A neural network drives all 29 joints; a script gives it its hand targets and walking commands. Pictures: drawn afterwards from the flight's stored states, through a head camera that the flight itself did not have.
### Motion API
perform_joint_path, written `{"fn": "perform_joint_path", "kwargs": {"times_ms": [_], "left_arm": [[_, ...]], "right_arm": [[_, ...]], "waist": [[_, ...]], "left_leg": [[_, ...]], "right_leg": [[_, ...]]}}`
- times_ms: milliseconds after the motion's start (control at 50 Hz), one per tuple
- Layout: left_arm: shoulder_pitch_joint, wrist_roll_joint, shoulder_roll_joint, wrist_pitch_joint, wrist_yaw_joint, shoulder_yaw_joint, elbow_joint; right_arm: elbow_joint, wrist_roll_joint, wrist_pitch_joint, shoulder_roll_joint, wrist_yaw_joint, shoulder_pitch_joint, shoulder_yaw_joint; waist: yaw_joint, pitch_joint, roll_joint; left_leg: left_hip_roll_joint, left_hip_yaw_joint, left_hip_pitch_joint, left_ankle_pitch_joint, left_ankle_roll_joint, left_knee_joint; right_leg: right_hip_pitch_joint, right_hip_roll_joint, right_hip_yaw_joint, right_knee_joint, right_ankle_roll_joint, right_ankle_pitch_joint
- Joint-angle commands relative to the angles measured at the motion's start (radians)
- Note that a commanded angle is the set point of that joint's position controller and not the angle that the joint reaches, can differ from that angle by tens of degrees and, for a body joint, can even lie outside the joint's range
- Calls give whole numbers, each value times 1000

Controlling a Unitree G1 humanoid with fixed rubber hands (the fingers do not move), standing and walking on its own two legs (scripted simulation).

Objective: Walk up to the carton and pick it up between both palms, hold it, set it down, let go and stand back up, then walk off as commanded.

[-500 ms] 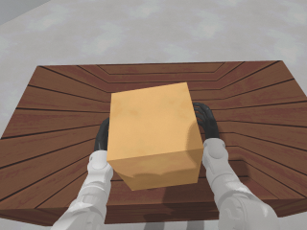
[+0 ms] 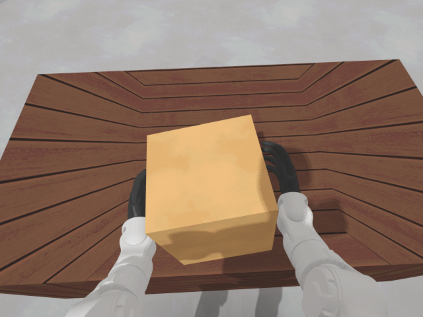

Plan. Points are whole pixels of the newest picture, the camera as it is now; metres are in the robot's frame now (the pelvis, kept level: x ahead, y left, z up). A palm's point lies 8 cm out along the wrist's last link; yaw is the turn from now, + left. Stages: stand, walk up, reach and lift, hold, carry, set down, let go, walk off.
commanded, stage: set down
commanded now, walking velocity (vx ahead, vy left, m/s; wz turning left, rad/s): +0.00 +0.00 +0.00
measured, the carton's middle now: (214, 196) +0.38 +0.01 -0.07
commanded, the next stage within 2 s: none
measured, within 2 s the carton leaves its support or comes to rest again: rests again in 1.88 s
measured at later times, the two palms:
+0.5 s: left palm (141, 211) +0.34 +0.16 -0.05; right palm (288, 186) +0.38 -0.14 -0.02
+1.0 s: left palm (146, 209) +0.35 +0.15 -0.06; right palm (292, 194) +0.37 -0.15 -0.04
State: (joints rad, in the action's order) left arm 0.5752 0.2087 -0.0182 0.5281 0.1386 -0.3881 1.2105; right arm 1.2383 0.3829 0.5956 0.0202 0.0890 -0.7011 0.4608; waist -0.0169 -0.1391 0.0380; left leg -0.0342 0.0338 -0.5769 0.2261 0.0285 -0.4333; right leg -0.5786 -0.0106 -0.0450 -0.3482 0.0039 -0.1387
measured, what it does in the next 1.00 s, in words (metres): stands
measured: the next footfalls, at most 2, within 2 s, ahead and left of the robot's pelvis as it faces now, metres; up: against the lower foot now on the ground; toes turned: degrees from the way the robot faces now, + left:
none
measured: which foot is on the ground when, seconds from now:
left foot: down 0.00-1.00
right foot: down 0.00-1.00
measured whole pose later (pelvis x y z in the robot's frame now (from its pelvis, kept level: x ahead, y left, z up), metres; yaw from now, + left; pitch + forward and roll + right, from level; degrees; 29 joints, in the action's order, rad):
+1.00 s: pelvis -0.02 +0.00 -0.02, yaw -2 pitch +25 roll -1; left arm 0.69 0.27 -0.03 0.67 0.13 -0.51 1.31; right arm 1.32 0.43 0.63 -0.02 0.08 -0.77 0.58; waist -0.04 -0.17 0.02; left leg -0.04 0.00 -0.78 0.29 0.02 -0.62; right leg -0.80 -0.02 -0.01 -0.55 0.00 -0.19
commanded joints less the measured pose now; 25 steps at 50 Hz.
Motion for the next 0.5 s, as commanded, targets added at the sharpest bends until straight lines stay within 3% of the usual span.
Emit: {"fn": "perform_joint_path", "kwargs": {"times_ms": [0, 480], "left_arm": [[595, 108, -525, 118, -122, 254, -113], [547, 167, -411, 122, -122, 102, 37]], "right_arm": [[116, 129, 13, 611, -127, -330, -245], [211, 218, -5, 551, -142, -341, -106]], "waist": [[9, -567, -11], [-32, -455, -49]], "left_leg": [[29, -118, 30, -454, 46, -12], [35, -148, -91, -226, 6, -37]], "right_leg": [[545, -16, -27, -123, -20, 551], [386, -4, -23, -129, -10, 242]]}}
